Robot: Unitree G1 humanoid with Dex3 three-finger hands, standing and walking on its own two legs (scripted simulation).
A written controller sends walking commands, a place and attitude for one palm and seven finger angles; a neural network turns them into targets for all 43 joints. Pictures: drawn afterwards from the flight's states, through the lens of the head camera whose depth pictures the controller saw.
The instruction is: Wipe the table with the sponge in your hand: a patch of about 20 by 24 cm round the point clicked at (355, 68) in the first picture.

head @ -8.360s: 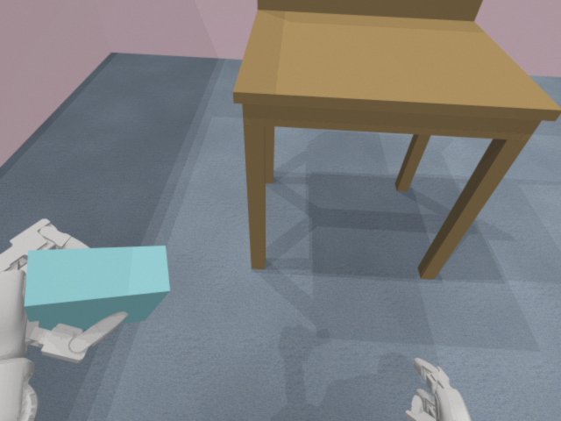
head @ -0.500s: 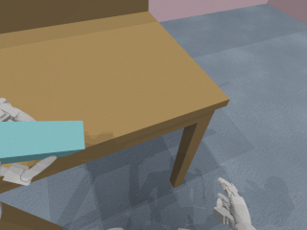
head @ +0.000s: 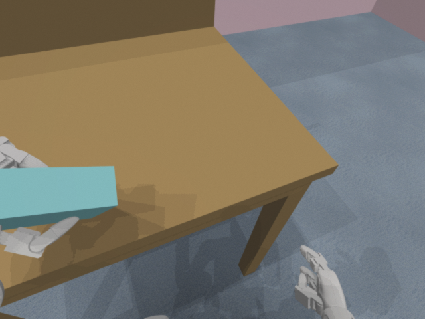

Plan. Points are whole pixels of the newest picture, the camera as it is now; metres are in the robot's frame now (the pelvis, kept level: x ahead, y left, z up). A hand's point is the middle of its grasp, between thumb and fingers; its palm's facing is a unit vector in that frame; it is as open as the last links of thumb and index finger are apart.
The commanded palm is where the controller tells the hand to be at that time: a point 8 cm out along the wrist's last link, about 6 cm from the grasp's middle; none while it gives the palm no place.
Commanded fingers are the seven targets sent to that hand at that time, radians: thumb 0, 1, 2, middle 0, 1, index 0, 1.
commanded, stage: come to a stop and stand still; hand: left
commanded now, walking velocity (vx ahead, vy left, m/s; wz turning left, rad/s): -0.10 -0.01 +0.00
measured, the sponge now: (70, 198) +0.24 +0.21 +0.17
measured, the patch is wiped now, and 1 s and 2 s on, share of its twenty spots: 0.00 0.00 0.00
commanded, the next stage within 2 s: look again from close up in 1.44 s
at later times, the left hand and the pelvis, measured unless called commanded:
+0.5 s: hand (3, 188) +0.23 +0.28 +0.19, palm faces +0.45 -0.80 -0.41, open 9.5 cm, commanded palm +0.15 +0.28 +0.19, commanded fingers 0.00 0.10 1.30 -1.20 -1.60 -1.20 -1.60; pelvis -0.02 +0.00 +0.01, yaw -1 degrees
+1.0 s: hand (0, 212) +0.21 +0.29 +0.17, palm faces +0.39 -0.85 -0.35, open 9.5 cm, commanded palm +0.15 +0.32 +0.19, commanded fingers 0.00 0.10 1.30 -1.20 -1.60 -1.20 -1.60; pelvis -0.01 +0.04 +0.01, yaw -1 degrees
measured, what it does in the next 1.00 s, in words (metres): stands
